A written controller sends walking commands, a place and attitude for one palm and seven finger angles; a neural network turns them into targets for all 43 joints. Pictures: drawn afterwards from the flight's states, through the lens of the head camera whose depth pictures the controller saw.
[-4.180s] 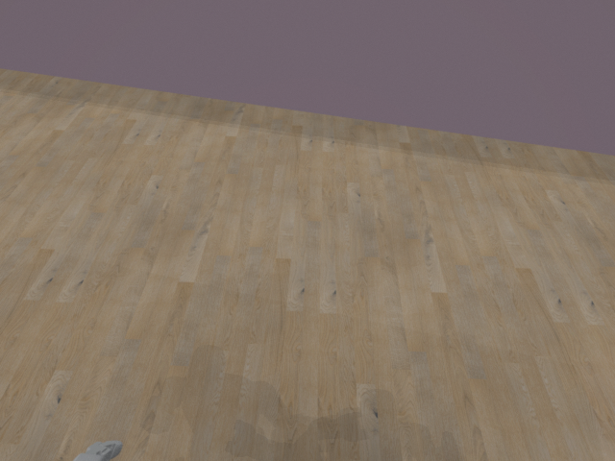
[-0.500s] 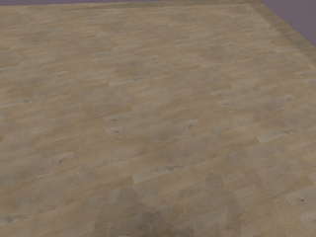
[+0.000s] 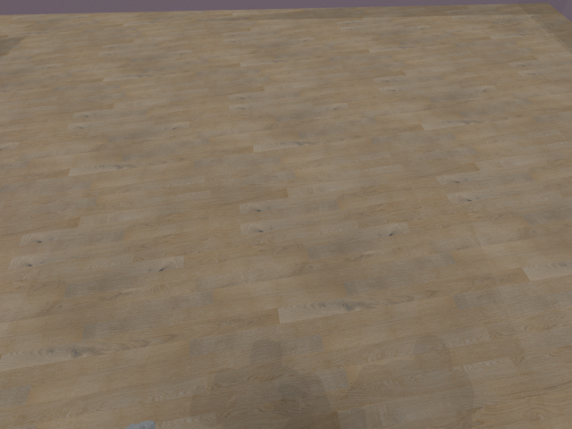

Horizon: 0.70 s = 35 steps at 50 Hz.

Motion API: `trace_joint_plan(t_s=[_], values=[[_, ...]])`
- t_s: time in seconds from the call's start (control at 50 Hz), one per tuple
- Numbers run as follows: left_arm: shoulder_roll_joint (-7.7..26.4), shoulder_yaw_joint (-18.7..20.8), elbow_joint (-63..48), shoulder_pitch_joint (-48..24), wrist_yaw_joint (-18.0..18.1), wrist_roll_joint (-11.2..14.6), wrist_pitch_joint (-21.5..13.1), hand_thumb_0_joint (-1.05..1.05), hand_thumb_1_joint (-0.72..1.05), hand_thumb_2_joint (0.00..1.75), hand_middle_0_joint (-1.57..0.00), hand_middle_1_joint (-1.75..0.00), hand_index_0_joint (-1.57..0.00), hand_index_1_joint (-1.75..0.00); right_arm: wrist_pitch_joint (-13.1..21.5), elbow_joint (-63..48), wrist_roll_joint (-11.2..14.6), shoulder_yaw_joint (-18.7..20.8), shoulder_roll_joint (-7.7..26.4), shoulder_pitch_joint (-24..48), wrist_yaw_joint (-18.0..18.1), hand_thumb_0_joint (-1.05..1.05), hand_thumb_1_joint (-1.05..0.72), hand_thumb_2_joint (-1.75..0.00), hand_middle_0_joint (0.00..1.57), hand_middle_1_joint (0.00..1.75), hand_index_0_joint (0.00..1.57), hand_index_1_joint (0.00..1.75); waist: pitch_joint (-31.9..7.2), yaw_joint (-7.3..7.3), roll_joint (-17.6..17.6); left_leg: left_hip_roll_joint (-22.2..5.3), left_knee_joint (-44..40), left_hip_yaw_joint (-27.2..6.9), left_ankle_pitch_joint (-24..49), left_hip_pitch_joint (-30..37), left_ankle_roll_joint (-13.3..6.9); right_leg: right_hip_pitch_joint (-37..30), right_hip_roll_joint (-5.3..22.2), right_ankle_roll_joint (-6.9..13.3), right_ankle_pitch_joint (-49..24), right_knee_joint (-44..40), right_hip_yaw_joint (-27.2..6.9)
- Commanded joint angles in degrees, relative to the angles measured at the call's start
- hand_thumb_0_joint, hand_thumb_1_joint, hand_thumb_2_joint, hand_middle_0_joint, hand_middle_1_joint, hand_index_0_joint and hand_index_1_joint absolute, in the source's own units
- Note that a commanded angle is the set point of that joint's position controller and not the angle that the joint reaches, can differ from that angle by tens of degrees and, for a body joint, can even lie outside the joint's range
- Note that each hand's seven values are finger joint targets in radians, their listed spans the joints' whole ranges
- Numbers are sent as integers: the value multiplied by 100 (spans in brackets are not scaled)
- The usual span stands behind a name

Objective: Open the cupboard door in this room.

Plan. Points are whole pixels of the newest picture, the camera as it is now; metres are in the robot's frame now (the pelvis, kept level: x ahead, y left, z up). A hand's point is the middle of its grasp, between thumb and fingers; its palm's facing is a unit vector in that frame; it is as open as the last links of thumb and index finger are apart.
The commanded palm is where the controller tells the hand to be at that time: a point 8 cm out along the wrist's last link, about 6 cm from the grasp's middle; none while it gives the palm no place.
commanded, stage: turn or walk to find it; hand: left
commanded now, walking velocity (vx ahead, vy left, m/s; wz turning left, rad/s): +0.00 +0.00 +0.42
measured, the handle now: out of the picture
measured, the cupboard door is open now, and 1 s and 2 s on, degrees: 0 0 0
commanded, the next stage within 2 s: none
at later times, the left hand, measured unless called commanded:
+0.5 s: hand out of the picture -0.05 +0.25 -0.18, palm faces +0.27 -0.93 -0.24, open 7.4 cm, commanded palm none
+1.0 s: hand out of the picture -0.02 +0.21 -0.13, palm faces +0.43 -0.86 -0.28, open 7.3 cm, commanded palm none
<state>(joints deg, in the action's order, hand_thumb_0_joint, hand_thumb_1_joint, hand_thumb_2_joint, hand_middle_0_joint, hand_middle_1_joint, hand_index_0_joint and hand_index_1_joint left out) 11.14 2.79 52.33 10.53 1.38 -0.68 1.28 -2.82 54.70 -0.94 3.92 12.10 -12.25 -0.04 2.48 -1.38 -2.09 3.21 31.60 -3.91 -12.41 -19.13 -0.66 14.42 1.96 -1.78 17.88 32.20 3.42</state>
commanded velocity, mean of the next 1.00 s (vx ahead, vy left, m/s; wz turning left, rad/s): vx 0.00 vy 0.00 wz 0.42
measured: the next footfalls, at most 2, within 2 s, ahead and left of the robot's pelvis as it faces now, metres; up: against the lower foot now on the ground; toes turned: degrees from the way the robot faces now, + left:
left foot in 0.40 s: -0.02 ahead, +0.14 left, +0.00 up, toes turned +16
right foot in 0.88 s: +0.04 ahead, -0.08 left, +0.00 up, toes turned +20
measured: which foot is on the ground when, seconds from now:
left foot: down 0.00-0.00, up 0.02-0.38, down 0.40-0.90, up 0.92-1.00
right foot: down 0.00-0.42, up 0.44-0.86, down 0.88-1.00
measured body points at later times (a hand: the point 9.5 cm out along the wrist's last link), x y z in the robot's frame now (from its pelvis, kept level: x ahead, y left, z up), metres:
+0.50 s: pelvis -0.03 +0.04 +0.00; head +0.00 +0.07 +0.45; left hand -0.06 +0.30 -0.16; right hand +0.11 -0.19 -0.13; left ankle -0.05 +0.13 -0.73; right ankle -0.02 -0.11 -0.69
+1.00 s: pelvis -0.04 -0.01 +0.01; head -0.01 -0.04 +0.45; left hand -0.04 +0.25 -0.11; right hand +0.10 -0.23 -0.16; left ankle -0.09 +0.11 -0.67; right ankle +0.00 -0.09 -0.73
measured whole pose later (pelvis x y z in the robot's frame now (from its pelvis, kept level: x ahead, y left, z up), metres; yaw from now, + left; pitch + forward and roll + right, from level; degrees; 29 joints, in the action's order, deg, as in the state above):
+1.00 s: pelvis -0.04 -0.01 +0.01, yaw +26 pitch -1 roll +2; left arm 9.4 1.7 51.2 9.9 1.4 -0.8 0.6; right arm -4.4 56.2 -1.2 5.2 13.8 -14.2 -0.4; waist 2.8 -1.9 -3.1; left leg 3.3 57.6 -3.4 -23.9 -26.0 1.1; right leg 13.1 2.6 2.3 17.2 31.2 6.2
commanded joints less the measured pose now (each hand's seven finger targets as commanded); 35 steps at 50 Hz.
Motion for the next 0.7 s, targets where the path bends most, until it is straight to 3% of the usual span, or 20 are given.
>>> trace_joint_plan(t_s=[0.0,0.04,0.06,0.08,0.16,0.26,0.3,0.34,0.36,0.38,0.4,0.42,0.44,0.46,0.48,0.52,0.6,0.68], values=[[1327,351,-375,563,113,-55,-143,0,90,90,-20,-30,-20,-30,14,-644,-53,236,736,228,-13,0,-90,-90,20,30,20,30,-297,372,1972,-182,2738,-187,-1887,-1336,162,-382,2454,1086,-416,-1981,-2285],[1009,224,-483,-10,76,-54,-144,0,90,90,-20,-30,-20,-30,-57,-371,-48,254,658,99,-82,0,-90,-90,20,30,20,30,218,48,951,-324,3690,-91,-1139,-1286,212,177,1809,897,-209,-1879,-1377],[918,185,-512,-162,65,-56,-165,0,90,90,-20,-30,-20,-30,-69,-279,-54,239,587,-66,-113,0,-90,-90,20,30,20,30,263,-43,940,-373,3813,24,-866,-1235,276,206,1583,788,-371,-1782,-942],[865,165,-503,-139,65,-55,-183,0,90,90,-20,-30,-20,-30,-68,-224,-56,223,561,-170,-118,0,-90,-90,20,30,20,30,173,-42,998,-383,3826,107,-730,-1232,330,60,1483,752,-567,-1729,-714],[945,202,-325,259,86,-79,-181,0,90,90,-20,-30,-20,-30,-59,-225,-35,170,515,65,-109,0,-90,-90,20,30,20,30,46,186,1076,-512,3088,344,-951,-1157,467,-493,1621,867,-1127,-1573,-451],[1210,278,-74,714,53,-123,-146,0,90,90,-20,-30,-20,-30,17,-308,28,63,395,487,-88,0,-90,-90,20,30,20,30,-206,449,1332,-478,1588,707,-1434,-657,425,-972,1801,991,-2549,-1094,-285],[1268,311,-12,647,54,-131,-129,0,90,90,-20,-30,-20,-30,69,-300,58,38,379,368,-67,0,-90,-90,20,30,20,30,-362,396,1450,-446,908,825,-1410,-305,371,-1055,1852,946,-3002,-780,-186],[1257,327,-16,498,47,-83,-91,0,90,90,-20,-30,-20,-30,126,-199,43,35,454,-2,-45,0,-90,-90,20,30,20,30,-530,176,1221,-415,-223,935,-482,455,310,-769,1704,611,-2786,-278,150],[1146,306,-44,480,31,-23,-52,0,90,90,-20,-30,-20,-30,180,-140,28,75,646,-239,-53,0,-90,-90,20,30,20,30,-670,22,706,-607,-936,724,348,1182,211,-269,1517,315,-2221,326,419],[798,266,-204,612,-2,16,-4,0,90,90,-20,-30,-20,-30,235,-182,-23,194,1231,-360,-40,0,-90,-90,20,30,20,30,-760,-14,-905,-1910,-1215,-979,1833,1970,-305,1118,828,-113,-80,1419,721],[594,136,-399,276,-9,-45,27,0,90,90,-20,-30,-20,-30,189,-163,2,256,1549,-629,-17,0,-90,-90,20,30,20,30,-630,-168,-1460,-2639,-1259,-1493,3048,1779,-811,1598,527,-234,1862,2329,428],[642,147,-392,-43,39,-62,101,0,90,90,-20,-30,-20,-30,223,-31,-24,243,1410,-760,77,0,-90,-90,20,30,20,30,-643,-299,-1295,-2495,-1268,-1539,3082,1538,-870,1676,491,-218,1739,2853,-70],[662,180,-334,-187,22,-37,109,0,90,90,-20,-30,-20,-30,216,-57,-32,201,1307,-539,132,0,-90,-90,20,30,20,30,-415,-212,-1207,-2284,-1222,-1358,2919,1374,-887,1801,508,-209,1421,3153,-222],[704,203,-244,-177,-13,-28,95,0,90,90,-20,-30,-20,-30,224,-139,-36,139,1112,-230,144,0,-90,-90,20,30,20,30,-203,-84,-930,-2016,-1229,-1079,2807,1153,-854,1744,527,-212,1005,3266,-281],[695,201,-148,9,-43,-23,81,0,90,90,-20,-30,-20,-30,247,-216,-30,90,1050,-7,145,0,-90,-90,20,30,20,30,-250,57,-710,-1826,-1204,-830,2777,1184,-811,1669,496,-239,751,3289,-234],[690,199,-71,131,-72,-25,71,0,90,90,-20,-30,-20,-30,284,-277,-7,93,1022,46,141,0,-90,-90,20,30,20,30,-337,86,-552,-1636,-1240,-628,2740,1229,-756,1534,447,-283,521,3190,-192],[689,187,-146,2,-55,-19,70,0,90,90,-20,-30,-20,-30,281,-249,-2,119,1015,-191,143,0,-90,-90,20,30,20,30,-470,-8,-472,-1641,-1220,-900,2793,1602,-866,1583,367,-348,535,2735,-238],[614,157,-309,-253,-26,-2,67,0,90,90,-20,-30,-20,-30,234,-256,-38,167,1058,-266,123,0,-90,-90,20,30,20,30,-392,-100,-541,-1681,-1199,-1219,2515,1488,-970,1417,266,-334,763,2147,-256]])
